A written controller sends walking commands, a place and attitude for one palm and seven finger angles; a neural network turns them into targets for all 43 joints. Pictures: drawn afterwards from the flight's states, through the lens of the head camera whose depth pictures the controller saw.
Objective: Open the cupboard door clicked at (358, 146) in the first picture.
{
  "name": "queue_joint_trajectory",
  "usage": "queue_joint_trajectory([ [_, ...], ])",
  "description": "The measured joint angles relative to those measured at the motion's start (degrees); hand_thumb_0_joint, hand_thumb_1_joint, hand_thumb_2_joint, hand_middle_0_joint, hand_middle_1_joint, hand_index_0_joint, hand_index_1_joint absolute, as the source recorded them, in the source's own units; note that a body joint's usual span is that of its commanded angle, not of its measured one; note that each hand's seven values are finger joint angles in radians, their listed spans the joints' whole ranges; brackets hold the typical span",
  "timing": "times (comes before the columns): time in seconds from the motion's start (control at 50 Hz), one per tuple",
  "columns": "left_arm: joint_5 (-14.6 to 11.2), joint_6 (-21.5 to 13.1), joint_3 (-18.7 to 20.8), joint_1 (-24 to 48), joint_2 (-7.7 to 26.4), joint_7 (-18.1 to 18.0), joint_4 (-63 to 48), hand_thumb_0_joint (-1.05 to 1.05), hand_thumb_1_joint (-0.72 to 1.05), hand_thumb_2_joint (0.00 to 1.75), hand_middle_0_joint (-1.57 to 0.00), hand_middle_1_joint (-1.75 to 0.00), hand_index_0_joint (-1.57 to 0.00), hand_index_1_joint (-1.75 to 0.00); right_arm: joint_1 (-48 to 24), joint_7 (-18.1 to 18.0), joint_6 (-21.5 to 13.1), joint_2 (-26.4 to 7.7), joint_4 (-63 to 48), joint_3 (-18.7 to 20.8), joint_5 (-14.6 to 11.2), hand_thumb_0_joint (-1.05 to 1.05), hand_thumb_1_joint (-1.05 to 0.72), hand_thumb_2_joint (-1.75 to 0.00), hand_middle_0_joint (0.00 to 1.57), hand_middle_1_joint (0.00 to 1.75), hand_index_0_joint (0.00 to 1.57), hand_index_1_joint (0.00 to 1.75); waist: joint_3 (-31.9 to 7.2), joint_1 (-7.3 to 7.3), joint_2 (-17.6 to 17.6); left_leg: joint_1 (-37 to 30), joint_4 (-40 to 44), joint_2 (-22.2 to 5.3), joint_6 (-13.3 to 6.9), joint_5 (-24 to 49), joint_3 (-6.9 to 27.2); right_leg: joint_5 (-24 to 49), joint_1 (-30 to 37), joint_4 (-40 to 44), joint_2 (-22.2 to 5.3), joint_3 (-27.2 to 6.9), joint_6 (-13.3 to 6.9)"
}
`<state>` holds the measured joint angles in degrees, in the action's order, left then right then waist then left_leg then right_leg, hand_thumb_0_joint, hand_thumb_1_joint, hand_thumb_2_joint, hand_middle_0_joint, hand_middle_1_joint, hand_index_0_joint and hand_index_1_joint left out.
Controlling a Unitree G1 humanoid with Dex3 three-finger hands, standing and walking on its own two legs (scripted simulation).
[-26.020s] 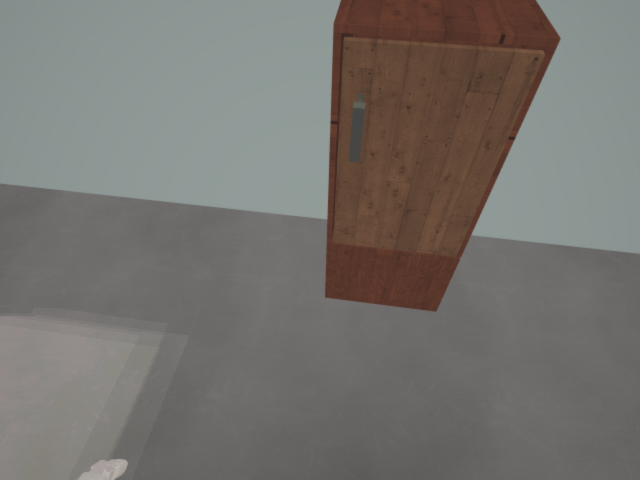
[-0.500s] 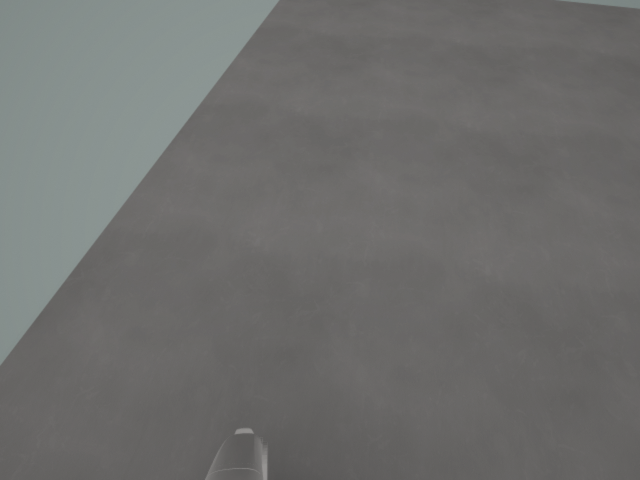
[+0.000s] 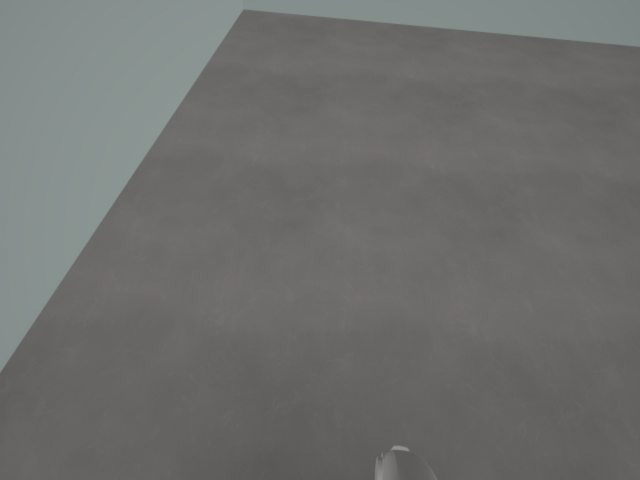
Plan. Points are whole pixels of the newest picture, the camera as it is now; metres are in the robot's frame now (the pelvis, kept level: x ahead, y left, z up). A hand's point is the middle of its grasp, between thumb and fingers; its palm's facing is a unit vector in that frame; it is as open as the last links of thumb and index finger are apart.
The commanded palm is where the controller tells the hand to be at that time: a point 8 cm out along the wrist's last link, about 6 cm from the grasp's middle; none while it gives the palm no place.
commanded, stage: walk to a spot facing it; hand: left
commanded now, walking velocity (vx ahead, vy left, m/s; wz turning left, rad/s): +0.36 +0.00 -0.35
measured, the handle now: out of the picture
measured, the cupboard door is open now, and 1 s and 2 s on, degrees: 53 53 53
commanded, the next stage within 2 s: turn to face it in 0.22 s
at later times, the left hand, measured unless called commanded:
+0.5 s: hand (266, 369) +0.31 +0.11 -0.17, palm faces -0.04 -0.98 -0.20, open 7.0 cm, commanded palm none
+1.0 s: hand (255, 333) +0.37 +0.14 -0.17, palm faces +0.23 -0.94 -0.26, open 7.3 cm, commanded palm none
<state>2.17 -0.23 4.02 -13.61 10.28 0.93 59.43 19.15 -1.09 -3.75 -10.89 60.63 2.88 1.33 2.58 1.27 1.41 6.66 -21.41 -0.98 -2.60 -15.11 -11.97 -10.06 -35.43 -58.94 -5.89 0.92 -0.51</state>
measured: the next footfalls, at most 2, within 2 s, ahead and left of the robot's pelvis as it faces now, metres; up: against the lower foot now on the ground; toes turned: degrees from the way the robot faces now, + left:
right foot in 0.22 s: +0.22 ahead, -0.15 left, +0.00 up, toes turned -11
left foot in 0.62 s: +0.41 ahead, +0.04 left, +0.00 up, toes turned +9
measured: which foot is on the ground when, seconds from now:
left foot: down 0.00-0.22, up 0.24-0.60, down 0.62-1.00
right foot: up 0.00-0.20, down 0.22-0.62, up 0.64-1.00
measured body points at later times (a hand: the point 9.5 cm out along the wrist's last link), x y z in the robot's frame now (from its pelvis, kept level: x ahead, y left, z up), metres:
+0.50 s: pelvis +0.23 -0.07 +0.00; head +0.25 -0.06 +0.44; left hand +0.31 +0.16 -0.16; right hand +0.24 -0.30 -0.16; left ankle +0.31 +0.06 -0.70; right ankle +0.18 -0.14 -0.74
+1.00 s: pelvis +0.31 -0.08 -0.01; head +0.36 -0.07 +0.43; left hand +0.36 +0.19 -0.15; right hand +0.45 -0.31 -0.16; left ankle +0.37 +0.04 -0.74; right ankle +0.33 -0.23 -0.72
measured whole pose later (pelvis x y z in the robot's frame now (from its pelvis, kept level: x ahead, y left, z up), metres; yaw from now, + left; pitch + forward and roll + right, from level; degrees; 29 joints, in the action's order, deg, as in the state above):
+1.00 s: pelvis +0.31 -0.08 -0.01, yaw +13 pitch +3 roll -2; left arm 1.1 2.1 3.6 -7.8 12.9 -0.7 51.4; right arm 9.5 0.9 2.3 -12.3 52.6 4.0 1.7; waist 3.4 -1.3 -2.2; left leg 25.5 -29.7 1.4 -1.3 -7.1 4.3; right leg -25.0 -22.9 -45.0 -1.2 0.2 3.3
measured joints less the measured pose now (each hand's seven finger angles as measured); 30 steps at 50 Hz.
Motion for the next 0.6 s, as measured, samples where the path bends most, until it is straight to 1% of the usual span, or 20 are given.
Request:
queue_joint_trajectory([
  [0.06, -0.18, 0.37, 0.13, 2.90, 1.78, 0.58, -0.70, 0.02, 0.95, 0.90, -0.20, -0.30, -0.20, -0.30, 3.94, 0.17, 0.32, -0.52, 1.57, -0.35, 0.23, -0.01, -0.94, -0.90, 0.20, 0.30, 0.20, 0.29, 0.49, -1.57, -0.49, -3.51, 1.84, -0.50, 1.07, -1.70, -1.16, 2.53, 0.40, 8.95, -0.47, 1.58, -0.26],
  [0.1, -0.29, 0.53, 0.01, 4.92, 2.68, 0.82, -1.05, 0.02, 0.94, 0.90, -0.20, -0.30, -0.20, -0.30, 6.20, 0.26, 0.49, -0.49, 2.42, -0.71, 0.48, 0.00, -0.93, -0.90, 0.20, 0.30, 0.20, 0.29, 1.09, -2.75, -0.78, -5.50, 2.22, -0.99, 1.99, -3.29, -1.91, 2.33, 1.72, 13.77, -0.08, 2.72, -0.82],
  [0.14, -0.37, 0.50, -0.23, 6.92, 3.29, 0.96, -1.42, 0.01, 0.94, 0.90, -0.20, -0.30, -0.20, -0.30, 8.23, 0.33, 0.70, -0.22, 3.25, -1.07, 0.69, 0.00, -0.92, -0.90, 0.20, 0.30, 0.20, 0.29, 1.69, -3.86, -1.11, -7.26, 1.98, -1.68, 3.14, -5.25, -2.65, 0.93, 3.74, 17.58, 0.83, 3.94, -1.73],
  [0.18, -0.47, -0.02, -0.61, 8.67, 3.59, 1.02, -1.99, 0.01, 0.93, 0.90, -0.20, -0.29, -0.20, -0.30, 10.14, 0.44, 1.05, 0.24, 4.16, -1.49, 0.70, 0.00, -0.92, -0.90, 0.20, 0.30, 0.20, 0.29, 2.22, -4.68, -1.69, -8.44, 0.02, -3.04, 4.56, -8.06, -3.11, -1.14, 7.17, 21.58, 2.48, 5.49, -3.01],
  [0.2, -0.49, -0.71, -0.85, 9.25, 3.77, 1.03, -2.44, 0.01, 0.93, 0.90, -0.20, -0.29, -0.20, -0.30, 11.16, 0.58, 1.29, 0.65, 4.71, -1.69, 0.54, 0.00, -0.92, -0.90, 0.20, 0.30, 0.20, 0.29, 2.33, -4.89, -1.77, -8.15, -3.04, -3.94, 5.11, -10.00, -3.05, -1.11, 9.75, 24.12, 3.37, 6.21, -3.84],
  [0.22, -0.46, -1.75, -0.87, 9.75, 3.81, 0.86, -2.78, 0.01, 0.93, 0.90, -0.20, -0.30, -0.20, -0.30, 11.64, 0.82, 1.67, 1.16, 5.46, -1.83, 0.18, 0.00, -0.91, -0.90, 0.20, 0.30, 0.20, 0.29, 2.49, -4.78, -1.69, -6.28, -9.17, -5.15, 5.23, -11.70, -2.85, -1.08, 11.17, 24.70, 3.87, 6.38, -4.21],
  [0.24, -0.66, -2.70, -0.85, 10.17, 3.59, 0.55, -3.10, 0.01, 0.93, 0.90, -0.20, -0.30, -0.20, -0.30, 11.11, 0.94, 2.20, 1.59, 6.08, -1.86, -0.23, 0.00, -0.91, -0.90, 0.20, 0.30, 0.20, 0.29, 3.11, -4.69, -1.72, -2.71, -19.16, -5.89, 5.12, -13.82, -0.91, -2.53, 11.30, 22.92, 4.27, 6.48, -4.14],
  [0.26, -0.99, -3.38, -0.96, 10.21, 3.28, 0.22, -3.37, 0.00, 0.92, 0.90, -0.20, -0.30, -0.20, -0.30, 10.19, 1.00, 2.67, 1.97, 6.42, -1.82, -0.57, 0.01, -0.91, -0.90, 0.20, 0.30, 0.20, 0.29, 3.58, -4.69, -1.51, 1.45, -29.59, -5.65, 4.87, -15.14, 1.77, -4.14, 11.95, 21.81, 4.49, 6.48, -4.08],
  [0.28, -1.28, -3.70, -1.16, 9.86, 2.87, -0.12, -3.50, 0.00, 0.92, 0.90, -0.20, -0.30, -0.20, -0.30, 9.01, 1.00, 3.02, 2.27, 6.48, -1.64, -0.78, 0.01, -0.91, -0.90, 0.20, 0.30, 0.20, 0.29, 3.77, -4.61, -1.26, 5.44, -38.11, -5.19, 4.66, -14.84, 3.95, -5.24, 13.17, 21.94, 4.76, 6.40, -4.04],
  [0.3, -1.49, -3.76, -1.37, 9.20, 2.31, -0.48, -3.42, 0.00, 0.92, 0.90, -0.20, -0.30, -0.20, -0.30, 7.64, 0.96, 3.22, 2.46, 6.24, -1.42, -0.84, 0.01, -0.91, -0.90, 0.20, 0.30, 0.20, 0.29, 3.69, -4.55, -1.14, 9.01, -43.67, -5.01, 4.51, -13.42, 5.43, -5.69, 14.78, 23.10, 5.14, 6.32, -3.95],
  [0.32, -1.58, -3.71, -1.60, 8.33, 1.69, -0.81, -3.12, 0.00, 0.92, 0.90, -0.20, -0.30, -0.20, -0.30, 6.12, 0.88, 3.32, 2.57, 5.72, -1.23, -0.78, 0.01, -0.91, -0.90, 0.20, 0.30, 0.20, 0.29, 3.38, -4.58, -1.09, 12.17, -46.32, -5.17, 4.48, -11.73, 6.37, -5.41, 16.54, 24.90, 5.49, 6.27, -3.39],
  [0.34, -1.56, -3.65, -1.84, 7.36, 1.05, -1.05, -2.63, 0.00, 0.92, 0.90, -0.20, -0.30, -0.20, -0.30, 4.50, 0.82, 3.37, 2.69, 4.96, -1.10, -0.65, 0.01, -0.91, -0.90, 0.20, 0.30, 0.20, 0.29, 2.96, -4.68, -1.05, 14.93, -46.61, -5.53, 4.58, -10.13, 6.97, -5.13, 18.26, 26.88, 5.89, 6.26, -3.36],
  [0.36, -1.49, -3.57, -2.11, 6.36, 0.40, -1.22, -2.01, 0.00, 0.92, 0.90, -0.20, -0.30, -0.20, -0.30, 2.83, 0.77, 3.36, 2.83, 4.05, -1.01, -0.57, 0.01, -0.91, -0.90, 0.20, 0.30, 0.20, 0.29, 2.51, -4.84, -0.94, 17.29, -45.24, -5.89, 4.77, -8.80, 7.37, -4.89, 19.87, 28.81, 6.19, 6.26, -3.56],
  [0.38, -1.84, -3.72, -1.58, 5.52, -0.09, -1.78, -1.62, -0.01, 0.93, 0.90, -0.20, -0.30, -0.20, -0.30, 1.26, 0.73, 3.26, 3.05, 3.07, -0.97, -0.54, 0.01, -0.91, -0.90, 0.20, 0.30, 0.20, 0.29, 2.06, -4.97, -0.89, 19.35, -42.94, -6.13, 4.98, -7.53, 7.86, -4.70, 21.37, 30.62, 6.44, 6.42, -3.73],
  [0.4, -1.99, -3.97, -1.04, 4.96, -0.01, -2.34, -1.35, -0.02, 0.95, 0.90, -0.20, -0.30, -0.20, -0.30, -0.18, 0.73, 3.07, 3.32, 2.17, -0.92, -0.56, 0.01, -0.91, -0.90, 0.20, 0.30, 0.20, 0.29, 1.66, -4.93, -0.89, 21.03, -40.24, -6.26, 5.12, -6.10, 8.30, -4.62, 22.78, 32.17, 6.67, 6.71, -3.82],
  [0.44, -1.72, -4.04, -1.15, 4.10, 0.42, -2.32, -0.59, -0.02, 0.98, 0.90, -0.21, -0.30, -0.21, -0.30, -2.90, 0.83, 2.80, 3.69, 0.77, -0.87, -0.56, 0.01, -0.91, -0.90, 0.20, 0.30, 0.20, 0.29, 1.06, -4.71, -1.05, 23.21, -34.64, -6.24, 5.15, -2.94, 8.54, -4.96, 25.38, 34.31, 6.99, 7.48, -3.66],
  [0.48, -1.51, -3.84, -1.62, 3.41, 0.35, -2.12, 0.16, -0.02, 0.98, 0.90, -0.21, -0.30, -0.21, -0.30, -5.00, 0.16, 3.29, 2.69, 0.59, -0.48, -0.24, 0.02, -0.94, -0.90, 0.20, 0.30, 0.20, 0.29, 0.84, -4.35, -1.37, 23.87, -29.47, -5.67, 5.00, -0.64, 8.01, -6.14, 27.86, 35.15, 6.99, 8.57, -3.20],
  [0.52, -1.29, -3.42, -1.93, 2.68, 0.18, -2.03, 0.66, -0.02, 0.97, 0.90, -0.21, -0.30, -0.21, -0.30, -6.42, 0.64, 3.50, 1.58, 0.16, -0.22, -0.45, 0.02, -0.96, -0.90, 0.20, 0.30, 0.20, 0.29, 0.89, -3.73, -1.27, 23.39, -25.11, -4.84, 4.76, 0.47, 6.84, -8.08, 29.82, 34.60, 6.69, 9.64, -2.60],
  [0.58, -1.18, -2.41, -2.05, 1.40, 0.05, -1.95, 0.98, -0.01, 0.95, 0.90, -0.20, -0.30, -0.20, -0.30, -7.98, 1.25, 3.96, 0.39, -0.96, -0.19, -0.39, 0.02, -0.95, -0.90, 0.20, 0.30, 0.20, 0.29, 1.41, -3.02, -0.39, 21.00, -19.97, -3.09, 4.09, 1.22, 5.07, -12.13, 31.88, 31.58, 5.65, 11.39, -1.48],
  [0.6, -1.18, -2.06, -2.03, 0.79, 0.09, -1.94, 0.95, -0.01, 0.95, 0.90, -0.20, -0.30, -0.20, -0.30, -8.26, 1.46, 3.99, 0.02, -1.55, -0.21, -0.25, 0.02, -0.95, -0.90, 0.20, 0.30, 0.20, 0.29, 1.55, -2.84, 0.09, 19.53, -17.67, -2.30, 3.69, 2.70, 4.63, -14.04, 31.92, 29.26, 4.97, 11.81, -0.99],
])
